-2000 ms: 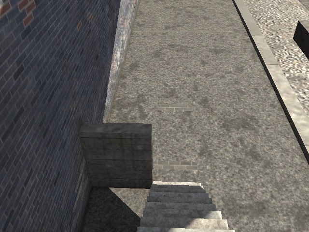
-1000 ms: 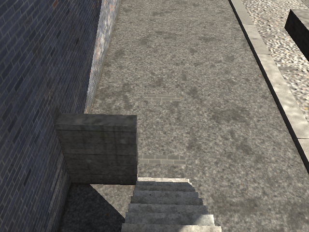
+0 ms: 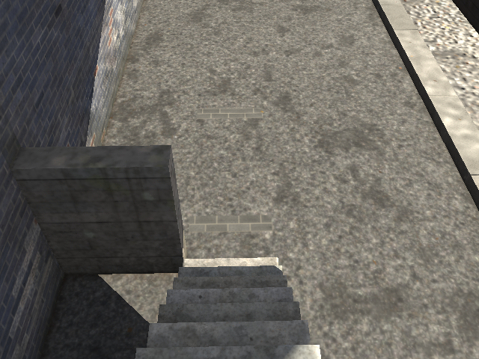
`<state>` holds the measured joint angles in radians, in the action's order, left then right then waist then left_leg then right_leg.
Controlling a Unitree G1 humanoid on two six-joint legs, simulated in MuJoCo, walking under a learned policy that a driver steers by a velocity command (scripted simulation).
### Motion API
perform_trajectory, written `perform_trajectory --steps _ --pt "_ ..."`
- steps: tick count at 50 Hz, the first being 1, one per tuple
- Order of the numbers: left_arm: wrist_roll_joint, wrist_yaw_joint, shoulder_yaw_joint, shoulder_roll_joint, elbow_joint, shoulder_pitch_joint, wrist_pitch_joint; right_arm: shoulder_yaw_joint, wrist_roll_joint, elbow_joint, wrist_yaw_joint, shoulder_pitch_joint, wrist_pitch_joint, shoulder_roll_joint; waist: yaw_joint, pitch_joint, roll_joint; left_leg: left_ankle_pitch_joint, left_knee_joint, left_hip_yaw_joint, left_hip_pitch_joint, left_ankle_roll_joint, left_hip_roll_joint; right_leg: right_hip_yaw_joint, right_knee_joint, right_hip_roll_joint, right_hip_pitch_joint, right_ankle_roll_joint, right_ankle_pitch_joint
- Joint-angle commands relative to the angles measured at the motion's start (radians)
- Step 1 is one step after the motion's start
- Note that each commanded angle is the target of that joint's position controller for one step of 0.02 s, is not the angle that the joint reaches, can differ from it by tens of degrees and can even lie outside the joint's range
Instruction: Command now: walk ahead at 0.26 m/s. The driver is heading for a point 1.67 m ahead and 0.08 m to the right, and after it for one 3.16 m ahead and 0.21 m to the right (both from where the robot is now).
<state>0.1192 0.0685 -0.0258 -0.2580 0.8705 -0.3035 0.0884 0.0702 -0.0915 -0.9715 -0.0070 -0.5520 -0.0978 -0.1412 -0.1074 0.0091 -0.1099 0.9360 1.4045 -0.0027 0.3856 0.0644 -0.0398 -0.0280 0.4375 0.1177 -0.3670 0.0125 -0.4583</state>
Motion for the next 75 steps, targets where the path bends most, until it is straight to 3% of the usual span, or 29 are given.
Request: perform_trajectory --steps 1,2,3,4,5,7,9,12,13,15,16,18,20,22,23,25,27,30,33,55,60,64,67,70,71,72,73,74,75 --pt "-0.006 -0.011 0.114 -0.235 0.139 -0.414 0.028 -0.048 -0.058 0.014 -0.081 -0.114 0.057 -0.205 0.158 0.013 -0.031 -0.548 0.177 0.251 0.279 -0.003 0.102 -0.005 -0.270 0.103 0.662 -0.188 -0.283" --pt "-0.026 0.021 0.147 -0.364 0.153 -0.444 0.011 -0.045 -0.011 -0.034 -0.119 -0.415 0.049 -0.011 0.037 0.372 -0.239 0.010 0.766 0.077 0.581 0.019 -0.067 -0.051 0.403 0.288 1.091 -0.410 -1.220" --pt "0.034 0.021 0.144 -0.369 0.110 -0.483 0.005 -0.104 0.092 0.059 -0.110 -0.241 0.059 -0.172 0.160 0.358 -0.082 -0.017 0.922 0.091 0.761 0.064 -0.083 -0.187 0.368 0.360 1.049 -0.376 -1.467" --pt "0.063 0.007 0.130 -0.309 0.078 -0.368 0.001 -0.110 0.106 0.163 -0.097 0.082 0.074 -0.193 0.238 0.212 0.079 -0.130 0.789 0.113 0.906 0.033 -0.034 -0.258 0.289 0.340 0.851 -0.305 -1.014" --pt "0.000 0.016 0.100 -0.291 0.053 -0.211 -0.002 -0.104 0.107 0.191 -0.095 0.130 0.080 -0.177 0.139 0.070 0.083 -0.325 0.607 0.127 0.825 0.025 0.081 -0.323 0.152 0.348 0.510 -0.261 -0.563" --pt "-0.049 0.036 0.023 -0.101 0.128 -0.234 0.001 -0.086 0.128 0.108 -0.100 -0.032 0.069 -0.110 0.003 -0.122 0.013 -0.428 0.522 0.110 0.588 0.019 0.122 -0.196 0.017 0.309 0.103 -0.162 -0.496" --pt "-0.032 -0.015 -0.008 -0.011 0.197 -0.299 0.026 -0.077 0.077 0.102 -0.064 0.001 0.077 -0.069 0.040 -0.171 0.005 -0.654 0.301 0.107 0.671 0.008 0.159 -0.137 0.024 0.179 0.033 -0.132 0.014" --pt "-0.044 -0.041 -0.022 -0.102 0.143 -0.159 0.037 -0.100 0.101 0.062 -0.084 0.080 0.094 -0.140 0.039 -0.104 0.041 -1.044 0.039 0.077 0.478 0.047 0.167 -0.112 -0.041 0.097 -0.148 -0.066 0.514" --pt "-0.185 -0.050 -0.025 -0.002 0.113 -0.077 -0.011 -0.099 0.110 0.062 0.004 0.217 0.159 -0.060 0.074 -0.021 0.156 -1.108 -0.105 0.012 0.347 0.001 0.103 -0.189 0.061 0.113 -0.138 -0.037 0.449" --pt "-0.157 -0.053 -0.024 -0.057 0.101 -0.100 -0.042 -0.101 0.114 0.022 0.049 0.176 0.222 -0.056 0.081 -0.004 0.020 -1.081 -0.115 -0.010 0.256 -0.030 0.054 -0.158 0.037 0.088 -0.120 0.018 0.382" --pt "0.026 -0.002 0.011 -0.297 0.085 -0.088 0.014 -0.132 0.060 0.019 -0.036 0.005 0.156 -0.233 -0.017 -0.160 -0.305 -0.958 0.217 0.033 0.254 0.008 0.062 -0.128 -0.090 0.114 -0.278 -0.026 0.471" --pt "0.007 0.004 0.012 -0.206 0.090 -0.039 0.048 -0.134 0.063 0.074 -0.061 0.148 0.083 -0.239 0.056 -0.145 -0.005 -0.848 0.130 0.173 0.461 0.021 0.086 -0.253 -0.030 0.204 -0.064 -0.116 0.403" --pt "-0.104 -0.033 -0.018 -0.040 0.163 -0.196 0.034 -0.101 0.061 0.116 -0.029 0.312 0.062 -0.146 0.196 -0.121 0.084 -0.825 -0.467 0.310 0.705 0.044 0.169 -0.350 -0.043 0.234 0.349 -0.159 0.567" --pt "-0.139 -0.003 -0.015 -0.035 0.185 -0.184 0.011 -0.094 0.046 0.051 -0.036 0.206 0.082 -0.124 0.117 -0.098 0.000 -0.693 -0.571 0.099 0.339 0.074 0.161 -0.252 -0.090 0.128 0.132 -0.189 0.880" --pt "-0.068 0.019 -0.009 -0.073 0.154 -0.085 0.016 -0.089 0.028 -0.017 -0.063 0.011 0.077 -0.122 0.033 -0.061 -0.030 -0.823 -0.284 0.015 -0.005 0.077 0.137 -0.167 -0.061 0.077 -0.136 -0.168 0.757" --pt "-0.136 0.049 -0.013 -0.049 0.095 0.046 0.026 -0.085 0.101 0.013 -0.103 0.159 0.068 -0.115 0.030 -0.063 0.140 -0.747 -0.804 -0.012 -0.054 0.105 0.108 -0.081 -0.020 0.020 -0.083 -0.075 0.618" --pt "-0.121 0.061 0.024 -0.143 0.125 -0.080 0.022 -0.089 0.078 -0.016 -0.094 0.164 0.063 -0.178 0.084 0.009 0.077 -0.887 -0.798 0.004 -0.167 0.056 0.127 -0.020 0.046 -0.032 0.017 -0.011 0.551" --pt "-0.079 0.040 0.051 -0.128 0.084 -0.076 0.016 -0.095 0.056 -0.054 -0.081 0.190 0.041 -0.164 0.141 -0.036 0.182 -0.765 -0.879 -0.003 0.018 -0.025 0.123 0.074 0.082 -0.053 0.153 -0.033 0.580" --pt "-0.106 0.041 0.052 -0.096 0.081 -0.033 0.013 -0.101 0.064 -0.048 -0.082 0.197 0.056 -0.170 0.111 -0.049 0.140 -0.781 -0.915 -0.010 0.007 -0.019 0.140 0.079 0.071 -0.063 0.180 -0.029 0.542" --pt "-0.090 0.020 0.055 -0.069 0.096 -0.020 -0.003 -0.118 0.048 -0.066 -0.075 0.178 0.058 -0.147 0.087 -0.064 0.134 -0.775 -0.971 -0.069 -0.090 -0.037 0.135 0.090 -0.011 -0.081 0.216 -0.013 0.553" --pt "-0.061 -0.028 0.100 -0.122 0.112 -0.114 0.013 -0.156 0.001 -0.045 -0.019 0.148 0.056 -0.194 0.119 -0.175 0.098 -0.216 -0.948 -0.039 0.020 -0.138 0.124 -0.027 -0.084 -0.012 0.134 -0.159 1.197" --pt "-0.066 -0.073 0.095 -0.063 0.109 -0.296 0.038 -0.110 0.011 0.021 0.017 0.256 0.022 -0.056 0.210 -0.141 -0.025 -0.487 -0.730 -0.037 0.201 -0.155 0.069 -0.362 -0.232 0.206 0.321 -0.356 1.110" --pt "-0.054 -0.105 0.085 -0.054 0.065 -0.184 0.022 -0.109 0.022 0.013 0.014 0.235 -0.035 -0.072 0.155 -0.115 0.002 -0.488 -0.676 -0.106 0.079 -0.149 0.043 -0.208 -0.109 0.143 0.201 -0.318 0.894" --pt "-0.023 -0.130 0.084 -0.045 0.070 -0.151 0.001 -0.116 0.002 -0.044 -0.010 -0.015 -0.058 -0.124 0.054 -0.080 0.166 -0.653 -0.771 0.003 -0.132 -0.206 0.097 -0.066 0.260 0.050 -0.043 -0.235 0.977" --pt "0.003 -0.118 0.088 -0.103 0.009 0.039 0.005 -0.120 -0.024 -0.128 -0.021 -0.305 -0.069 -0.113 -0.128 -0.052 0.249 -0.612 -0.814 0.003 -0.436 -0.232 0.081 0.031 0.459 -0.072 -0.322 -0.198 0.952" --pt "0.010 -0.102 0.054 0.032 -0.084 0.177 0.025 -0.128 -0.055 -0.151 -0.027 -0.557 -0.085 -0.186 -0.268 0.012 0.425 -0.542 -1.012 0.451 -0.681 -0.397 0.277 -0.070 0.826 -0.296 -0.606 -0.150 1.169" --pt "-0.036 -0.079 0.028 0.079 -0.134 0.229 0.047 -0.115 -0.038 -0.110 -0.039 -0.496 -0.082 -0.172 -0.247 -0.190 0.337 -0.157 -1.099 0.807 -0.620 -0.478 0.445 -0.303 0.712 -0.257 -0.967 -0.175 1.104" --pt "-0.061 -0.088 0.035 0.043 -0.085 0.161 0.058 -0.099 -0.016 -0.074 -0.050 -0.316 -0.065 -0.131 -0.142 -0.271 0.211 -0.159 -1.047 0.772 -0.511 -0.474 0.472 -0.328 0.744 -0.191 -0.998 -0.168 0.993" --pt "-0.046 -0.099 0.050 -0.025 -0.032 0.081 0.071 -0.094 -0.003 -0.024 -0.055 -0.171 -0.045 -0.114 -0.063 -0.155 0.111 -0.176 -0.962 0.613 -0.368 -0.441 0.395 -0.225 0.755 -0.153 -0.820 -0.138 0.934"
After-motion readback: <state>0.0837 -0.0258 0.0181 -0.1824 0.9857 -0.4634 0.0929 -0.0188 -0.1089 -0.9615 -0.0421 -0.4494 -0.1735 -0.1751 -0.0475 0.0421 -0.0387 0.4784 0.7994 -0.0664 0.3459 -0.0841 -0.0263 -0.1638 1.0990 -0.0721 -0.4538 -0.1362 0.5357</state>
